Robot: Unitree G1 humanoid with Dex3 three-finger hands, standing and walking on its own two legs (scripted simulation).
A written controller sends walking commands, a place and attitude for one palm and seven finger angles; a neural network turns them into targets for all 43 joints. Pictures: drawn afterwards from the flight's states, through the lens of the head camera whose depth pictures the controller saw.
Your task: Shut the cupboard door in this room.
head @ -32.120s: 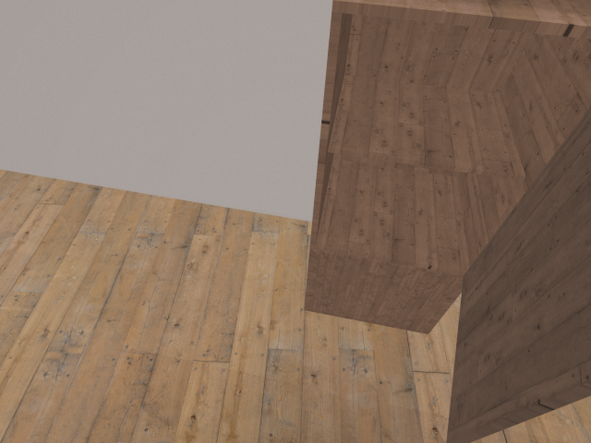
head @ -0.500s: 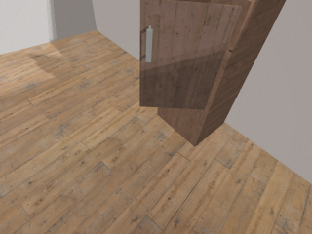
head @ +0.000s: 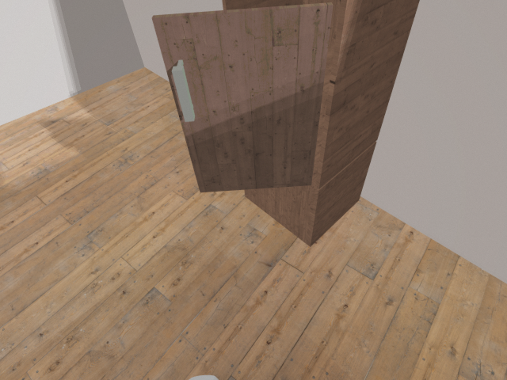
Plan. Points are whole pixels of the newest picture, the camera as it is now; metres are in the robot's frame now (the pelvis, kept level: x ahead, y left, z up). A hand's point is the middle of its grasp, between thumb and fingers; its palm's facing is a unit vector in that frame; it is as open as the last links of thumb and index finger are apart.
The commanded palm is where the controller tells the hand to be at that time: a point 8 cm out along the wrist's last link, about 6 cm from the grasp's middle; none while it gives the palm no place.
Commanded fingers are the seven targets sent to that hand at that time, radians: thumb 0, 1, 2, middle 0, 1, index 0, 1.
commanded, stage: take the last steps up to it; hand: left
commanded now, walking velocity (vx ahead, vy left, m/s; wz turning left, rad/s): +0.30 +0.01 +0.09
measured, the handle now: (185, 90) +0.77 +0.21 +0.07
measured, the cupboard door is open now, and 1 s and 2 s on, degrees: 49 49 49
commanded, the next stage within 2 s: come to a stop and stand still in 0.62 s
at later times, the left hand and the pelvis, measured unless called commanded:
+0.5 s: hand out of the picture +0.01 +0.13 -0.17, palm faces +0.24 -0.96 -0.13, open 7.4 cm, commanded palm none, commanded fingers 0.00 0.90 0.90 -0.20 -0.30 -0.20 -0.30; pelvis +0.18 +0.03 -0.02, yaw +3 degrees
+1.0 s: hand (189, 264) +0.40 +0.18 -0.16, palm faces +0.03 -0.97 -0.24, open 7.4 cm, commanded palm none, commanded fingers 0.00 0.90 0.90 -0.20 -0.30 -0.20 -0.30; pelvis +0.28 +0.00 -0.01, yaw +3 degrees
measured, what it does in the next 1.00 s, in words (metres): walks ahead: left foot, then right foot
